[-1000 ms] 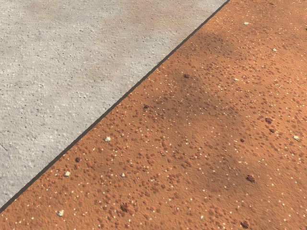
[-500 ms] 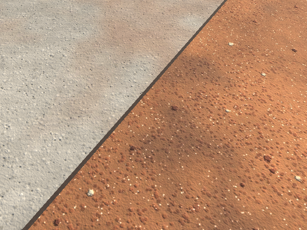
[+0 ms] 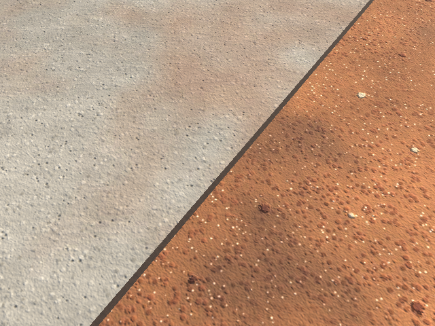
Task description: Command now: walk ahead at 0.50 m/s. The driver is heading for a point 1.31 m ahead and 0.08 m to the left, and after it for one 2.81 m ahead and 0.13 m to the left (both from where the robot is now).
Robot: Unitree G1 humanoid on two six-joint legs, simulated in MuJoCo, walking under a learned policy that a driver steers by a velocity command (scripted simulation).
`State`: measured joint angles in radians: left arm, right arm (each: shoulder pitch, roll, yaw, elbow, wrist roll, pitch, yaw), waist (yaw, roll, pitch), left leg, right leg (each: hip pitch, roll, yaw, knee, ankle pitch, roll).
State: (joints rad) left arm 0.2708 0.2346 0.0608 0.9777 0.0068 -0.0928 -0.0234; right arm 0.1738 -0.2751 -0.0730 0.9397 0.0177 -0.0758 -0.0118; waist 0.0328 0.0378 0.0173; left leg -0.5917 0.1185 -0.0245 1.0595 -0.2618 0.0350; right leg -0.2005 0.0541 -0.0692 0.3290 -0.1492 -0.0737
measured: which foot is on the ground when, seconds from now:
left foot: up 0.00-0.30, down 0.32-0.82, up 0.84-1.00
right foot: down 0.00-0.34, up 0.36-0.78, down 0.80-1.00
